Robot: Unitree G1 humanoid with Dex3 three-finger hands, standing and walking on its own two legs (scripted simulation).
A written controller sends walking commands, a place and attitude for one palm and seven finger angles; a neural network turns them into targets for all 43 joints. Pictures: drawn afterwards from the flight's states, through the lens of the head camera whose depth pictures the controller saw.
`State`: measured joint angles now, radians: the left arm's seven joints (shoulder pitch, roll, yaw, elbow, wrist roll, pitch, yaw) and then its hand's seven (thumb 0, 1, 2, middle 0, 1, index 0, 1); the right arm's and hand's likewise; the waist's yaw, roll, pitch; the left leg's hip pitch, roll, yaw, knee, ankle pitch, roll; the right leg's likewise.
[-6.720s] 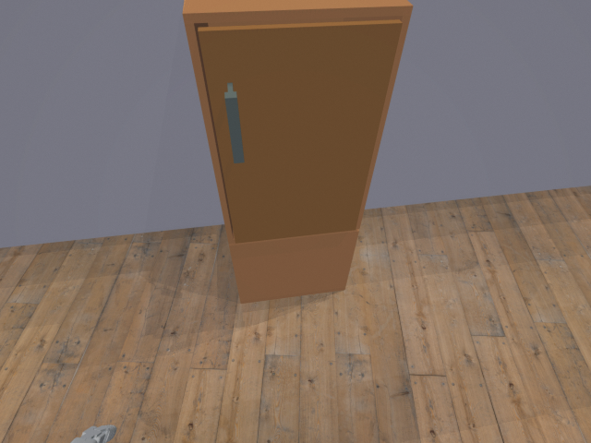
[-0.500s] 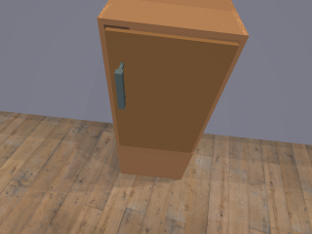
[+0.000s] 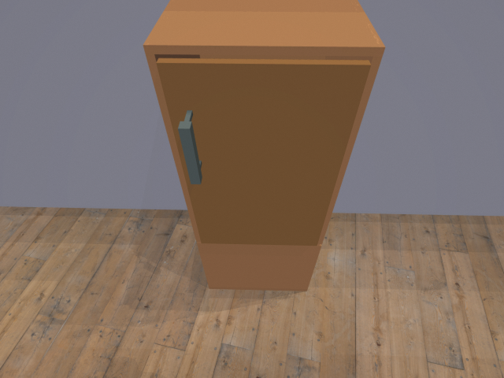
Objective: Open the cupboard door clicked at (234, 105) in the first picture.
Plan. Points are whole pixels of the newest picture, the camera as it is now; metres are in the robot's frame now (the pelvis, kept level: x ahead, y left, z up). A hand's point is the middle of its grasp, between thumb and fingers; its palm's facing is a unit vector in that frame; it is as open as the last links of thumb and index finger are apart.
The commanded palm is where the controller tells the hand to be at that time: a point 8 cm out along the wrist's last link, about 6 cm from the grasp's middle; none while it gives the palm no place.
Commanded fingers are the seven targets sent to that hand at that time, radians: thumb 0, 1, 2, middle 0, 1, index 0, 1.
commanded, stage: come to a stop and stand still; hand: left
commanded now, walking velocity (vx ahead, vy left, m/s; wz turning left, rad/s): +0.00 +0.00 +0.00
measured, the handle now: (192, 148) +0.53 +0.15 +0.06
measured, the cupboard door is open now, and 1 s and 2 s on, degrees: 0 0 0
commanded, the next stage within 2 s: look again from close up in 0.36 s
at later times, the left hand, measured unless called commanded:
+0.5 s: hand out of the picture +0.03 +0.18 -0.17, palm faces -0.01 -0.98 -0.20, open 7.4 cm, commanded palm none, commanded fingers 0.00 0.90 0.90 -0.20 -0.30 -0.20 -0.30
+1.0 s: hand out of the picture +0.06 +0.19 -0.17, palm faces -0.01 -0.97 -0.24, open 7.4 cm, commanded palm none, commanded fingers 0.00 0.90 0.90 -0.20 -0.30 -0.20 -0.30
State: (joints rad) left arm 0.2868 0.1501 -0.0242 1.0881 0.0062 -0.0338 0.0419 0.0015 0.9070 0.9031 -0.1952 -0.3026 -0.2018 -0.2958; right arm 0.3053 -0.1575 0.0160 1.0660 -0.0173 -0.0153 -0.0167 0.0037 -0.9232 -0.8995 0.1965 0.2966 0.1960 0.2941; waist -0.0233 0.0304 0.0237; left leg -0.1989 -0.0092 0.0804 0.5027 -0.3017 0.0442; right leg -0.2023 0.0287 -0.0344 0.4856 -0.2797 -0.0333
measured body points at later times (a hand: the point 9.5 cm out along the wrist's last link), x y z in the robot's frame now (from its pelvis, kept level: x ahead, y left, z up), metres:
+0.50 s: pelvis +0.01 +0.01 +0.00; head +0.03 +0.00 +0.45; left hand +0.03 +0.23 -0.16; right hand +0.02 -0.22 -0.16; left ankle -0.02 +0.09 -0.74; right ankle -0.01 -0.10 -0.74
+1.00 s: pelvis +0.02 -0.01 +0.00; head +0.04 -0.01 +0.45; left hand +0.06 +0.24 -0.15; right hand +0.06 -0.25 -0.15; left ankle -0.02 +0.09 -0.74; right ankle -0.01 -0.10 -0.74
